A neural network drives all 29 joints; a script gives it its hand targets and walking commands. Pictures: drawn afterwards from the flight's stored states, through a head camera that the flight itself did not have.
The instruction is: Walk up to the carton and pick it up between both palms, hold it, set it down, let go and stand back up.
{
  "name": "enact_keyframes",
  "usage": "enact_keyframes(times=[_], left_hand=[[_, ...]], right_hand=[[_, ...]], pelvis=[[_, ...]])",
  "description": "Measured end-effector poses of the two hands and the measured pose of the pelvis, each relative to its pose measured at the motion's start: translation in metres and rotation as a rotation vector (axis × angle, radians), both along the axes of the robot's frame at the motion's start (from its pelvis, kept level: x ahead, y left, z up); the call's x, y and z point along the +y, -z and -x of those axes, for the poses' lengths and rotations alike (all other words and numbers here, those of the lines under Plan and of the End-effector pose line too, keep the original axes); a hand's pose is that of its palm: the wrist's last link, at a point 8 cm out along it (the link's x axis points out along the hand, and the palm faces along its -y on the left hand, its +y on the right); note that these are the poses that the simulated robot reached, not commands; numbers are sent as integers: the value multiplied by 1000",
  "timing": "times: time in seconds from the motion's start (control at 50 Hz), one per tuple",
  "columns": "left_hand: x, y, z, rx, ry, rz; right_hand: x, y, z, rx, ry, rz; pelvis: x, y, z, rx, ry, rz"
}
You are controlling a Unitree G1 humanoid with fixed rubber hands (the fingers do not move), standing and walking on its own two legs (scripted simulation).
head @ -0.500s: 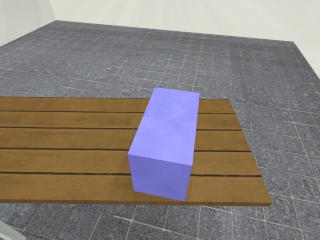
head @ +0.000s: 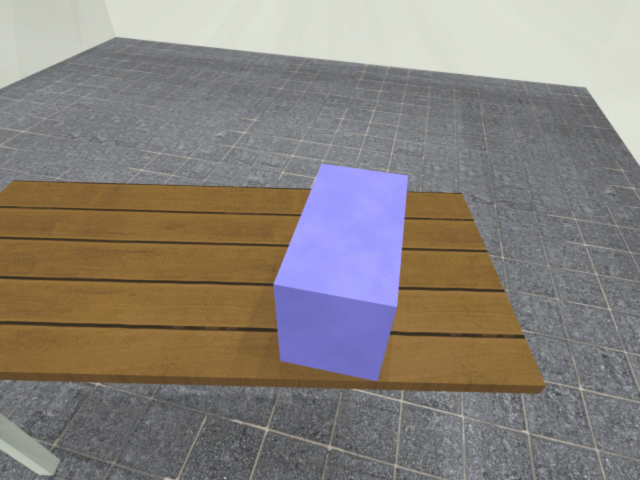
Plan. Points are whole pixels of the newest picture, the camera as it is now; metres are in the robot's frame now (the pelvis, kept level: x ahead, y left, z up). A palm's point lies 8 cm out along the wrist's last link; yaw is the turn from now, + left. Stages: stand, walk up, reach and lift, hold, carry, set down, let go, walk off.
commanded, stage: stand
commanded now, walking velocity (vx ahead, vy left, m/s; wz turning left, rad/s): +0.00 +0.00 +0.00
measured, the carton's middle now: (347, 263) +0.50 -0.03 -0.01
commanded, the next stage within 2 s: none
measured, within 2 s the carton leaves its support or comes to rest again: neither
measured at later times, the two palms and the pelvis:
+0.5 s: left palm out of the picture +0.00 +0.25 -0.12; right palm out of the picture +0.03 -0.25 -0.13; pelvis +0.00 +0.00 +0.00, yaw +0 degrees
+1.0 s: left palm out of the picture +0.03 +0.23 -0.13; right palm out of the picture +0.03 -0.25 -0.13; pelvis +0.02 -0.01 +0.00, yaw +0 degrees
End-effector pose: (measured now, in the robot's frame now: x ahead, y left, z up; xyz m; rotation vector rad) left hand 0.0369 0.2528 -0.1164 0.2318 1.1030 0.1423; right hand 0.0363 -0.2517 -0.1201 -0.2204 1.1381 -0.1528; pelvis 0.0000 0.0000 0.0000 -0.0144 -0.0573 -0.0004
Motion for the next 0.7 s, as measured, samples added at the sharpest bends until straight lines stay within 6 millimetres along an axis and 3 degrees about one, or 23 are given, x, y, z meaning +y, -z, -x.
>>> enact_keyframes(times=[0.18, 0.38, 0.7], left_hand=[[6, 4, 26, 65, -27, -9], [-1, 6, 41, 125, -53, -6], [-19, 9, 17, 123, -61, 10]], right_hand=[[3, 4, 11, 31, 7, -2], [4, 9, 11, 60, 13, -14], [1, 11, 2, 90, 33, -27]], pelvis=[[3, 1, 4, 9, -3, 0], [0, 0, 2, 17, -3, -4], [-10, -2, -15, 19, -4, -11]])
